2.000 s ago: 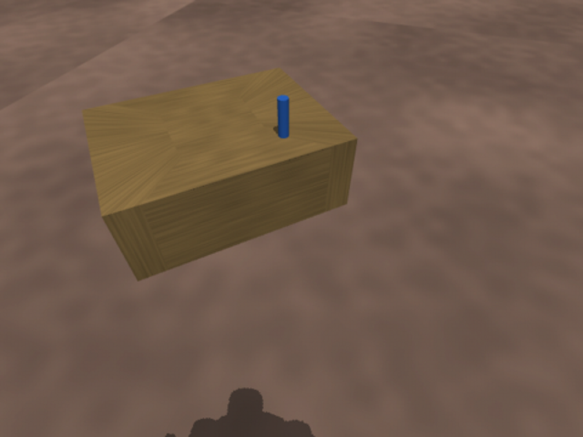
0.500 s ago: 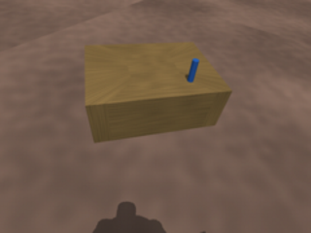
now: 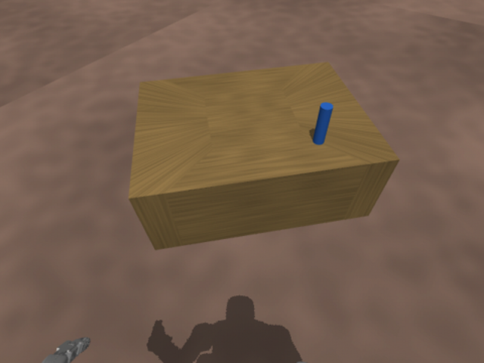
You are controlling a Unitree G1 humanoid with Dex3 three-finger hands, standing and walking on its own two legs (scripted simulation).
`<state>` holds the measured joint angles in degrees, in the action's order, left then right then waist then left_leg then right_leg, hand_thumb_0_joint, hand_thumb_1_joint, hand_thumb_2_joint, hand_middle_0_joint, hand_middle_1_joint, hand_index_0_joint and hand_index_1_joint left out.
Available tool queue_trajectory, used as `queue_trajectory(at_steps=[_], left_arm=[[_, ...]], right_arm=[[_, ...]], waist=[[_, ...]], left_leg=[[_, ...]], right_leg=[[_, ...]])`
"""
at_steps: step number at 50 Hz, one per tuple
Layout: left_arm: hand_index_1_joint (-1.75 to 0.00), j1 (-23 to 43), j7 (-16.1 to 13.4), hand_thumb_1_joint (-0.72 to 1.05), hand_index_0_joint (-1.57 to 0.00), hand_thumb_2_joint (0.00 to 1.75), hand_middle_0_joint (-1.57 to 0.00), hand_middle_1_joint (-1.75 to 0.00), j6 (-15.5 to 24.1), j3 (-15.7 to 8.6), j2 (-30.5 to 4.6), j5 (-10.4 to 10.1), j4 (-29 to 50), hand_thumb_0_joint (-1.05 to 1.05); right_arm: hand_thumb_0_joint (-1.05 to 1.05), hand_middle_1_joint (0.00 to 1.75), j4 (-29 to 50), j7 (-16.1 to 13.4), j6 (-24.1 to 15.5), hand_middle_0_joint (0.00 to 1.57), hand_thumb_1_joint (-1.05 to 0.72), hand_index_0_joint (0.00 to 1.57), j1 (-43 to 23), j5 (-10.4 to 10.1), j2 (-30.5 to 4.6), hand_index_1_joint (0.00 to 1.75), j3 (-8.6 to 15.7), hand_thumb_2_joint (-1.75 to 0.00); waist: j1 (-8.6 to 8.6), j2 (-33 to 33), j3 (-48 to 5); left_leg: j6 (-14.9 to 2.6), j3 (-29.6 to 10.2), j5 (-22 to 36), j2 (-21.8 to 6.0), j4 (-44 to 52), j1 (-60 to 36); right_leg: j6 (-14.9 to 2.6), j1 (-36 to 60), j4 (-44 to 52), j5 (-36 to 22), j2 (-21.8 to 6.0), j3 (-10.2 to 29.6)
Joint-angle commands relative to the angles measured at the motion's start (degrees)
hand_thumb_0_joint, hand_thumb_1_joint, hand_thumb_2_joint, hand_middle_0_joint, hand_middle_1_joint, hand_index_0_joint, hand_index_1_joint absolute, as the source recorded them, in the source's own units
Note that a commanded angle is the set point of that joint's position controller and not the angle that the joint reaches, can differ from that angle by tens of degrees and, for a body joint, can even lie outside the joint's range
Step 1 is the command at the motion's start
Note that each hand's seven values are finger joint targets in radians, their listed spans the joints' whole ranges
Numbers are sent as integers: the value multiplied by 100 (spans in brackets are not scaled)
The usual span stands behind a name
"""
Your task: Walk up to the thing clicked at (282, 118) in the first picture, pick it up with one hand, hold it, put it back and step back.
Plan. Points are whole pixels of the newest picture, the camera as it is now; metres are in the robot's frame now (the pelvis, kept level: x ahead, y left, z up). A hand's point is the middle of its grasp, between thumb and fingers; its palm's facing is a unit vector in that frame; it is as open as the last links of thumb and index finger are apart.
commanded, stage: walk up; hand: right
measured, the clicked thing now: (322, 124) +1.00 -0.30 -0.27
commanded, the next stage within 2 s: none
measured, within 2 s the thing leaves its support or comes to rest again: neither
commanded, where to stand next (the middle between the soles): +0.51 -0.19 m, yaw +8 degrees
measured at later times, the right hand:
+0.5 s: hand (419, 281) +0.31 -0.33 -0.11, palm faces -0.08 +0.87 -0.48, open 7.4 cm
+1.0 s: hand (463, 238) +0.42 -0.49 -0.14, palm faces -0.11 +0.91 -0.41, open 7.4 cm
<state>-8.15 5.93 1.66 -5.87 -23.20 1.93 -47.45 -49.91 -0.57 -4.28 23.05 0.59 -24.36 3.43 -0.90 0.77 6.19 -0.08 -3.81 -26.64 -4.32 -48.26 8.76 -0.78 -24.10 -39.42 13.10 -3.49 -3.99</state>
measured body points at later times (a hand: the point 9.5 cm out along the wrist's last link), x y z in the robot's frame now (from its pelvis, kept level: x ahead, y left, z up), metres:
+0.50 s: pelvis +0.20 -0.06 +0.00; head +0.23 -0.02 +0.44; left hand +0.21 +0.25 -0.14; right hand +0.31 -0.38 -0.08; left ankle +0.28 +0.04 -0.71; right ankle +0.13 -0.16 -0.65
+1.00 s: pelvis +0.34 -0.20 +0.01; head +0.34 -0.22 +0.46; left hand +0.35 +0.13 -0.08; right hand +0.42 -0.53 -0.11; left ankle +0.33 -0.05 -0.64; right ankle +0.37 -0.31 -0.71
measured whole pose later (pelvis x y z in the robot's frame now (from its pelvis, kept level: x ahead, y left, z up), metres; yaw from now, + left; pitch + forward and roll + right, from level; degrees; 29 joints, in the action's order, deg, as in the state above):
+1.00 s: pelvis +0.34 -0.20 +0.01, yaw +4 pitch -3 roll +1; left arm -20.3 4.0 2.3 -4.3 -23.1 1.3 -47.7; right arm -52.1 -0.4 -2.9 19.2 0.0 -26.5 3.5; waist 2.8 2.6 2.1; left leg -2.2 -1.4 -21.6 -1.2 -64.5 27.5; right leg -1.0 -15.7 -36.3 17.9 -3.4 -5.4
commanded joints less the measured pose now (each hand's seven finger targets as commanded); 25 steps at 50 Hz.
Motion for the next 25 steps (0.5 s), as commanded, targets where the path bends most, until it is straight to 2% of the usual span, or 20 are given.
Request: queue_trajectory(at_steps=[1, 2, 3, 4, 5, 8, 9, 10, 12, 15, 16, 17, 18, 19, 20, 21, 22, 23, 24, 25], left_arm=[[-30, -1003, -225, 90, -20, 90, -20, -30, 91, -554, -1905, -146, 338, 0], [-30, -759, -245, 90, -20, 90, -20, -30, 86, -465, -1655, -162, 403, 0], [-30, -482, -266, 90, -20, 90, -20, -30, 110, -369, -1456, -146, 483, 0], [-30, -433, -276, 90, -20, 90, -20, -30, 141, -330, -1366, -122, 510, 0], [-30, -478, -274, 90, -20, 90, -20, -30, 173, -311, -1326, -107, 493, 0], [-30, -754, -264, 90, -20, 90, -20, -30, 245, -279, -1284, -94, 610, 0], [-30, -852, -267, 90, -20, 90, -20, -30, 240, -270, -1251, -82, 653, 0], [-30, -862, -259, 90, -20, 90, -20, -30, 241, -290, -1280, -57, 694, 0], [-30, -975, -235, 90, -20, 90, -20, -30, 191, -268, -1263, -9, 786, 0], [-30, -1036, -227, 90, -20, 90, -20, -30, 107, -227, -1232, 2, 862, 0], [-30, -1066, -230, 90, -20, 90, -20, -30, 78, -224, -1257, -10, 860, 0], [-30, -1022, -234, 90, -20, 90, -20, -30, 59, -224, -1310, -23, 916, 0], [-30, -999, -246, 90, -20, 90, -20, -30, 29, -194, -1304, -21, 990, 0], [-30, -1066, -273, 90, -20, 90, -20, -30, 27, -120, -1101, -40, 1077, 0], [-30, -1370, -280, 90, -20, 90, -20, -30, 15, -36, -714, -84, 1132, 0], [-30, -1607, -269, 90, -20, 90, -20, -30, -71, -102, -871, -69, 1035, 0], [-30, -1530, -319, 90, -20, 90, -20, -30, -175, -262, -1579, -34, 941, 0], [-30, -1419, -307, 90, -20, 90, -20, -30, -172, -227, -1598, -13, 869, 0], [-30, -1271, -279, 90, -20, 90, -20, -30, -166, -234, -1511, -20, 826, 0], [-30, -1372, -246, 90, -20, 90, -20, -30, -183, -253, -1371, -58, 756, 0]], right_arm=[[0, 30, 523, -200, -198, 20, -90, 20, -4, -66, -1369, 30, 321, -90], [0, 30, 428, -143, -188, 20, -90, 20, -5, -116, -1320, 30, 313, -90], [0, 30, 334, -74, -169, 20, -90, 20, 173, -124, -1259, 30, 308, -90], [0, 30, 295, -25, -141, 20, -90, 20, 295, -126, -1153, 30, 288, -90], [0, 30, 268, 7, -118, 20, -90, 20, 346, -93, -1078, 30, 294, -90], [0, 30, 357, 85, -89, 20, -90, 20, 79, -61, -952, 30, 282, -90], [0, 30, 415, 96, -89, 20, -90, 20, -97, -60, -957, 30, 282, -90], [0, 30, 505, 105, -95, 20, -90, 20, -241, -43, -933, 30, 268, -90], [0, 30, 612, 91, -107, 20, -90, 20, -530, -52, -913, 30, 265, -90], [0, 30, 652, 65, -145, 20, -90, 20, -610, -76, -861, 30, 286, -90], [0, 30, 633, 40, -150, 20, -90, 20, -549, -84, -858, 30, 295, -90], [0, 30, 591, 13, -157, 20, -90, 20, -311, -77, -857, 30, 312, -90], [0, 30, 462, -47, -177, 20, -90, 20, 134, -70, -974, 30, 375, -90], [0, 30, 343, -122, -206, 20, -90, 20, 750, 2, -1276, 30, 481, -90], [0, 30, 365, -196, -226, 20, -90, 20, 1100, 133, -1753, 30, 606, -90], [0, 30, 591, -265, -224, 20, -90, 20, 958, 66, -2008, 30, 667, -90], [0, 30, 656, -290, -205, 20, -90, 20, 651, -136, -2091, 30, 743, -90], [0, 30, 709, -278, -203, 20, -90, 20, 299, -171, -1891, 30, 698, -90], [0, 30, 787, -280, -214, 20, -90, 20, 10, -147, -1650, 30, 583, -90], [0, 30, 803, -277, -236, 20, -90, 20, -172, -107, -1512, 30, 474, -90]], waist=[[700, -1300, -825], [519, -893, -476], [279, -829, -277], [219, -970, -210], [203, -1026, -191], [291, -986, -134], [361, -943, -140], [384, -1001, -116], [489, -888, -133], [492, -708, -258], [461, -659, -326], [280, -547, -466], [25, -194, -703], [-320, 405, -986], [-428, 1427, -1369], [-245, 1023, -1435], [-266, 338, -1346], [-179, 23, -979], [-119, -103, -733], [35, -78, -508]], left_leg=[[-305, -51, -81, 219, -2798, 2858], [-325, -153, 259, 100, -2621, 2550], [-329, -54, 514, -12, -2282, 2351], [-307, 41, 700, -7, -1899, 2254], [-242, 109, 890, 28, -1688, 2145], [-91, 299, 1149, 66, -999, 2385], [-64, 344, 1184, 62, -681, 2468], [-27, 443, 1140, 23, -321, 2480], [-10, 610, 1359, -22, 369, 2227], [-122, 937, 1780, 152, 995, 1582], [-165, 1032, 1886, 229, 1152, 1327], [-239, 1131, 1948, 354, 1356, 799], [-357, 1111, 1867, 502, 1633, -106], [-612, 645, 1775, 216, 1918, -1020], [-1156, -1489, 1210, -1123, 2195, -1961], [-1597, -3708, 629, -2312, 2744, -1903], [-1959, -4045, -283, -2672, 3086, -1513], [-1833, -3344, -67, -2397, 3181, -1038], [-1524, -2363, 532, -1931, 3198, -531], [-1296, -1632, 953, -1632, 3161, -15]], right_leg=[[-1302, 2454, 2394, 951, -2000, 3364], [-1146, 1814, 2393, 636, -1642, 2509], [-946, 1420, 2276, 343, -1270, 1807], [-815, 1271, 2213, -146, -1006, 1312], [-821, 1168, 2221, -560, -894, 1055], [-976, 1472, 2250, -1272, -869, 673], [-912, 1644, 2196, -1554, -824, 592], [-1010, 1654, 2206, -1670, -919, 578], [-974, 1637, 2069, -1776, -967, 538], [-793, 1637, 1648, -2104, -832, 335], [-732, 1623, 1444, -2164, -796, 297], [-707, 1448, 1093, -2348, -793, 234], [-597, 1041, 292, -2495, -651, 131], [-409, 422, -932, -2112, -383, -19], [-144, -919, -2491, 279, 152, -144], [-3, -1582, -3248, 2102, 511, 510], [-98, -1502, -3760, 1948, 137, 1080], [-116, -1527, -3806, 1528, 1, 1101], [-125, -1357, -3659, 1250, -46, 1212], [-85, -1094, -3425, 1087, -109, 1222]])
